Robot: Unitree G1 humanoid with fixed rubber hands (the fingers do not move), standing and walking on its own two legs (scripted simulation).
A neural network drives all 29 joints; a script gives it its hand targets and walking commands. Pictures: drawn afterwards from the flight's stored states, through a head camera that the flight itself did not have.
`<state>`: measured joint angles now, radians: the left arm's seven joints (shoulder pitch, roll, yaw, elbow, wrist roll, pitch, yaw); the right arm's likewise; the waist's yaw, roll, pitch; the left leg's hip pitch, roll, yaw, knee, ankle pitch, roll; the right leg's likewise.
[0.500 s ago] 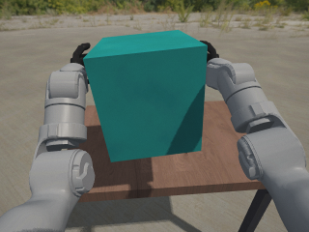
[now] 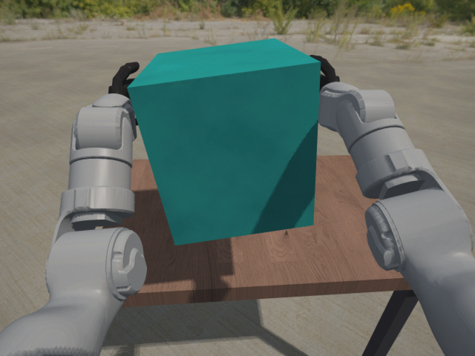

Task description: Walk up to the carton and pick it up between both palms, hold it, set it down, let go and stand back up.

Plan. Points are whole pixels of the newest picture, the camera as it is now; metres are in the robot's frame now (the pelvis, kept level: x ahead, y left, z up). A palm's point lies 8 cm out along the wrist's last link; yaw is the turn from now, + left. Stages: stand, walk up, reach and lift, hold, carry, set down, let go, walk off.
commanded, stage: hold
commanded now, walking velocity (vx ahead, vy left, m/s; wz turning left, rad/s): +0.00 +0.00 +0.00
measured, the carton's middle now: (229, 132) +0.40 +0.00 +0.27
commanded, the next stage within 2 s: none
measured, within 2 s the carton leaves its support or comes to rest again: neither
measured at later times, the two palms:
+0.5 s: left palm (123, 108) +0.38 +0.16 +0.33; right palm (326, 103) +0.37 -0.15 +0.33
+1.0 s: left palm (123, 108) +0.38 +0.16 +0.33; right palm (326, 102) +0.37 -0.16 +0.33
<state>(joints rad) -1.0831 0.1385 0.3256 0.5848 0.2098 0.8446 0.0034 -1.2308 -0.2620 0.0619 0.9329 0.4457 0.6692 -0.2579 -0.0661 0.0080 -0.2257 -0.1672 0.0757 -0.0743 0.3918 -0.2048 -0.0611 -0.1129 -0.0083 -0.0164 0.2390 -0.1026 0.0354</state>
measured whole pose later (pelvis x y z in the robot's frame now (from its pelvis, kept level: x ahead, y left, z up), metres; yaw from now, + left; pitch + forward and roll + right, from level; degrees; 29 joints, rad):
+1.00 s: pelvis +0.01 +0.00 +0.00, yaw +0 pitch -2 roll -2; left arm -1.06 0.13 0.33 0.56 0.21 0.86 0.01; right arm -1.20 -0.27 0.09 0.90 0.46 0.68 -0.26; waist -0.06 0.02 -0.22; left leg -0.15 0.08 -0.07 0.40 -0.22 -0.06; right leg -0.10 0.00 -0.01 0.24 -0.11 0.04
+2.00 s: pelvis +0.00 +0.00 +0.00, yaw +0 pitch -2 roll -2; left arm -1.08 0.15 0.31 0.57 0.20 0.86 0.01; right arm -1.22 -0.26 0.07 0.92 0.46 0.67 -0.26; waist -0.07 0.01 -0.23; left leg -0.16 0.08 -0.08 0.40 -0.21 -0.06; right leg -0.10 0.00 -0.02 0.24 -0.11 0.03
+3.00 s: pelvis +0.00 +0.00 +0.00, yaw +0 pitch -1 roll -2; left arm -1.09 0.15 0.31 0.59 0.20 0.85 0.01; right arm -1.23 -0.26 0.06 0.94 0.45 0.68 -0.26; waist -0.07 0.02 -0.23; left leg -0.17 0.07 -0.08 0.40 -0.21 -0.06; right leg -0.11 -0.01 -0.02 0.24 -0.11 0.03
